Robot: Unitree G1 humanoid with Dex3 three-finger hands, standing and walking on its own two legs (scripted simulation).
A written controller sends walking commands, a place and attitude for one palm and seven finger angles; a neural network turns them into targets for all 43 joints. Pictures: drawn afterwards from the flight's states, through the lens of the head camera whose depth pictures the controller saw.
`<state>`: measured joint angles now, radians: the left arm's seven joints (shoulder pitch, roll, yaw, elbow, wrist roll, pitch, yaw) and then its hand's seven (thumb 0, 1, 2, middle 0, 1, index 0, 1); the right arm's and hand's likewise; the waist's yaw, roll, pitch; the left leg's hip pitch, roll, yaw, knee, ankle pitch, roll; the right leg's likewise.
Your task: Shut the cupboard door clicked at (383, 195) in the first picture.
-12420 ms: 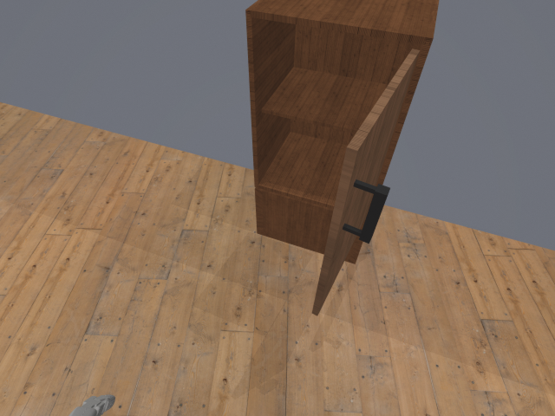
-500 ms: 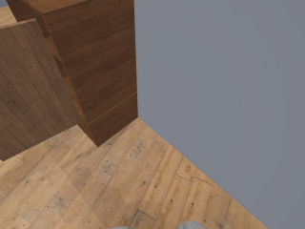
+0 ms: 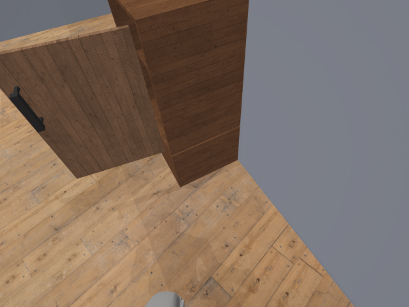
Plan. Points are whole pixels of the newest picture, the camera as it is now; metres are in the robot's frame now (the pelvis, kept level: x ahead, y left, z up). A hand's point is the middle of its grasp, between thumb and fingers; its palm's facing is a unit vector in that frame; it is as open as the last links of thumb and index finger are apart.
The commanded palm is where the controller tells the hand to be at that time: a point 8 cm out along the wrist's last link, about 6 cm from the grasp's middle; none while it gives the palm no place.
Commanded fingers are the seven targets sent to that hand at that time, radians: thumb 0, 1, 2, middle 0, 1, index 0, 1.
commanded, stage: turn to face it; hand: left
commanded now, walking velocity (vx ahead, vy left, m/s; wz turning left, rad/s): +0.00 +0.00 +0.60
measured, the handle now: (29, 109) +0.66 +0.60 -0.02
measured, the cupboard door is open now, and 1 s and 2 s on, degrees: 82 82 82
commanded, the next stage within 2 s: take the last steps up to it in 0.70 s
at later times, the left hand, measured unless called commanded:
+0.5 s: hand out of the picture +0.01 +0.28 -0.16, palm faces +0.30 -0.92 -0.26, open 7.4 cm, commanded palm none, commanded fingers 0.00 0.90 0.90 -0.20 -0.30 -0.20 -0.30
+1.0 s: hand out of the picture -0.08 +0.18 -0.15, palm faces +0.47 -0.84 -0.27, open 7.3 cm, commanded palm none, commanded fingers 0.00 0.90 0.90 -0.20 -0.30 -0.20 -0.30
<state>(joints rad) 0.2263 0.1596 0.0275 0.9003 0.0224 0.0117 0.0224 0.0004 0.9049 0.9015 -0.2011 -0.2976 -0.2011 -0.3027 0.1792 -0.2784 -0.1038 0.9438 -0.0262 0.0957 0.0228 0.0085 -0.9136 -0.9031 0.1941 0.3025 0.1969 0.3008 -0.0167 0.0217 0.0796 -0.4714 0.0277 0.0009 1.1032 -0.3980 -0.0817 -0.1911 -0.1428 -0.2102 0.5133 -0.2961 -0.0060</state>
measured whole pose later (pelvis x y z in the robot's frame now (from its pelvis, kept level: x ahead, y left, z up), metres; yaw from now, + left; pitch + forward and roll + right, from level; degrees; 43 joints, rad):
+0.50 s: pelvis -0.02 +0.05 +0.00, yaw +15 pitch -1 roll -1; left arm 0.16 0.26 0.07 0.93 0.01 0.06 0.02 0.00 0.91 0.90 -0.20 -0.30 -0.19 -0.30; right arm 0.17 -0.20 -0.04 0.92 -0.02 0.04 0.00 0.01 -0.91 -0.90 0.20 0.30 0.20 0.30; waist 0.00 -0.01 0.09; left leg -0.22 -0.04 -0.02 0.45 -0.21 0.05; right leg -0.45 -0.09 -0.03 1.03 -0.40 0.11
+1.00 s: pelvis -0.03 -0.01 +0.01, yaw +25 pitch -1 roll +3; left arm 0.30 0.14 0.04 0.99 0.02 -0.02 0.02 0.00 0.92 0.90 -0.20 -0.30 -0.20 -0.30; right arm 0.27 -0.25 -0.09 1.04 -0.04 0.08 0.02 0.01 -0.91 -0.90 0.19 0.30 0.20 0.30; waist 0.02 0.04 0.03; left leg -0.43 0.04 -0.03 1.11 -0.31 -0.06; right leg -0.17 -0.07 -0.14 0.42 -0.24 -0.03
